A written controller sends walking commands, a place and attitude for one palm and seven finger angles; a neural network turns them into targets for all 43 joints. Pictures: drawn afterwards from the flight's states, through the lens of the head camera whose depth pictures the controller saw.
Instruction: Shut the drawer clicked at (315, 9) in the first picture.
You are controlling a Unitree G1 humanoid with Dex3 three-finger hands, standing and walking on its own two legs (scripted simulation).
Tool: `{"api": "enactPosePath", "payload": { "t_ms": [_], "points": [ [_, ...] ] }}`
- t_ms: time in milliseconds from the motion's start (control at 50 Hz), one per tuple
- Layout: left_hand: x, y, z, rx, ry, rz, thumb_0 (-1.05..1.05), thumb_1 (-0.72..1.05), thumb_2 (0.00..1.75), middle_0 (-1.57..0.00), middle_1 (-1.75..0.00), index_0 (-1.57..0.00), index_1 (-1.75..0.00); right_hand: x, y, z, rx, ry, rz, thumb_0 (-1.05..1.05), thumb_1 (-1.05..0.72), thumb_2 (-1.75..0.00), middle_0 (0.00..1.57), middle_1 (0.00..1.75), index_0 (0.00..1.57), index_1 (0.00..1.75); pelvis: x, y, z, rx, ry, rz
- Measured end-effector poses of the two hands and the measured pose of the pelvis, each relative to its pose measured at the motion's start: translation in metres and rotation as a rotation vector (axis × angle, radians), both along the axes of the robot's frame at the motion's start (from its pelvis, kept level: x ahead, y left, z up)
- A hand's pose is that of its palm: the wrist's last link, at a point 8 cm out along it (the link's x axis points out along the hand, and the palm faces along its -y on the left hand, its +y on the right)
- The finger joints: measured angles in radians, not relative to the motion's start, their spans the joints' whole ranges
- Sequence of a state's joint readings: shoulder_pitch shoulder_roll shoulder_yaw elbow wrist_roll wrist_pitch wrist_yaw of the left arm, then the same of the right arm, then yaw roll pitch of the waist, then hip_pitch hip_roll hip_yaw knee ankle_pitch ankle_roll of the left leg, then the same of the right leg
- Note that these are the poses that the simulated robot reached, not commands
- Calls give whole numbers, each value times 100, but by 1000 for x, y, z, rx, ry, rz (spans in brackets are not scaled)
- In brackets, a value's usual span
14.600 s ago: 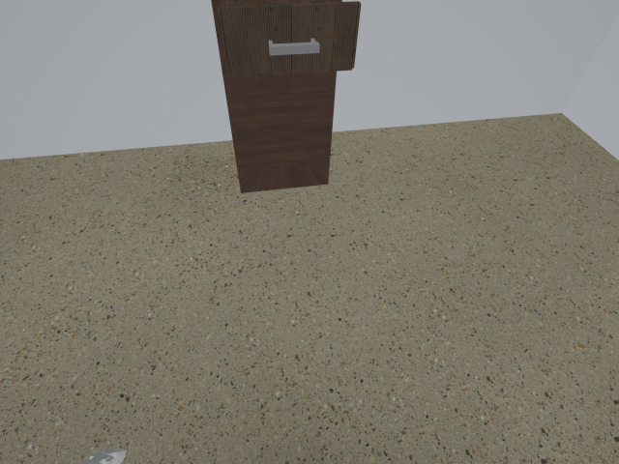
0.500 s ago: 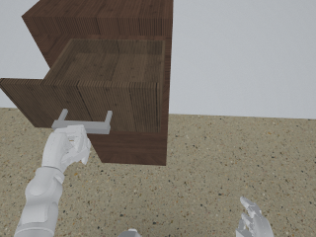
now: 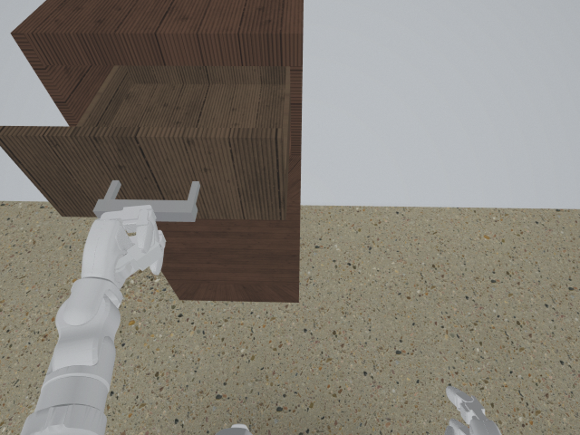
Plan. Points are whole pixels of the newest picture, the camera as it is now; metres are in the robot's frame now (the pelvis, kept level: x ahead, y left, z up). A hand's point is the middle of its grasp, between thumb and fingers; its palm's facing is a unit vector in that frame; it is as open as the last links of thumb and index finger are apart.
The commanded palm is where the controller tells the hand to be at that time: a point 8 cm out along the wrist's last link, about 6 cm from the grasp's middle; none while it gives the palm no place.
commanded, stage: push the drawer shut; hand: left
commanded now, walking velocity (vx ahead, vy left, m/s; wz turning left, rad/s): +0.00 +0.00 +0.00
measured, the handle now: (150, 199) +0.42 +0.22 +0.08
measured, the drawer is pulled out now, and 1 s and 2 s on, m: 0.17 0.05 0.00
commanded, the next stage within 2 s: pull the fist back off the drawer in 1.64 s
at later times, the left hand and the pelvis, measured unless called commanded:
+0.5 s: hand (168, 208) +0.41 +0.20 +0.07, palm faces +0.00 -1.00 -0.04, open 3.1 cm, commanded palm +0.40 +0.25 +0.08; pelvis +0.00 +0.00 +0.00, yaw +0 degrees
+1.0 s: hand (175, 183) +0.46 +0.20 +0.07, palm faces +0.01 -1.00 -0.03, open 3.2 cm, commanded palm +0.46 +0.24 +0.08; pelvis -0.01 +0.01 -0.01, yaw -1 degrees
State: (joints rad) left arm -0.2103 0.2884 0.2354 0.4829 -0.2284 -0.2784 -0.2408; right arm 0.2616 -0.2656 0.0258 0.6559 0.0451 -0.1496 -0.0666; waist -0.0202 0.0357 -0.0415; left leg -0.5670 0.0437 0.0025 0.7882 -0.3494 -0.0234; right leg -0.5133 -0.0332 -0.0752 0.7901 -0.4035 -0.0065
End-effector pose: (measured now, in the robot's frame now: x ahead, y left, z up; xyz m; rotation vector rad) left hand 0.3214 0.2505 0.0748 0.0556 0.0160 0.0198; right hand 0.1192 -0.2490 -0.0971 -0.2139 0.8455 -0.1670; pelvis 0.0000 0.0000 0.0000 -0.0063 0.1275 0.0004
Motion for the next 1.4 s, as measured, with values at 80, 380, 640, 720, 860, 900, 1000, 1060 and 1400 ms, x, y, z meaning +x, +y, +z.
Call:
{"api": "enactPosePath", "payload": {
  "t_ms": [80,380,640,720,860,900,1000,1060,1400],
  "points": [
    [8,0,-1,-1,1,0,0,85,98,-140,-160,-140,-160,-1,-1,-3,-2,24,3,1,-90,-89,20,30,20,30,0,-1,-1,0,4,4],
    [50,-2,0,-6,18,-7,0,87,100,-140,-160,-140,-160,-26,-8,-11,-15,124,-29,1,-90,-89,20,30,20,30,-4,-3,-3,-4,33,2],
    [81,3,2,-20,18,-19,3,84,96,-140,-160,-140,-160,-67,-12,-15,-29,234,-94,1,-90,-89,20,30,20,30,-4,2,-6,-10,64,-14],
    [87,2,2,-24,11,-17,3,84,96,-140,-160,-140,-160,-75,-9,-18,-26,265,-102,1,-90,-89,20,30,20,30,-4,5,-7,-10,73,-17],
    [100,3,0,-24,12,-8,1,83,97,-140,-160,-140,-160,-85,-5,-21,-26,297,-108,1,-90,-89,20,30,20,30,-7,8,-10,-15,92,-14],
    [104,2,0,-24,14,-7,1,83,97,-140,-160,-140,-160,-87,-4,-21,-26,304,-110,1,-90,-89,20,30,20,30,-8,8,-10,-17,98,-14],
    [115,1,1,-24,16,-6,2,84,98,-140,-160,-140,-160,-94,-2,-22,-29,319,-117,1,-90,-89,20,30,20,30,-10,10,-13,-20,113,-16],
    [122,1,1,-24,19,-6,2,84,98,-140,-160,-140,-160,-100,-2,-23,-32,332,-124,1,-90,-89,20,30,20,30,-11,10,-14,-22,122,-18],
    [169,2,4,-25,33,-6,4,83,96,-140,-160,-140,-160,-149,-4,-20,-60,477,-186,1,-90,-89,20,30,20,30,-8,13,-21,-35,192,-27]
  ]
}}
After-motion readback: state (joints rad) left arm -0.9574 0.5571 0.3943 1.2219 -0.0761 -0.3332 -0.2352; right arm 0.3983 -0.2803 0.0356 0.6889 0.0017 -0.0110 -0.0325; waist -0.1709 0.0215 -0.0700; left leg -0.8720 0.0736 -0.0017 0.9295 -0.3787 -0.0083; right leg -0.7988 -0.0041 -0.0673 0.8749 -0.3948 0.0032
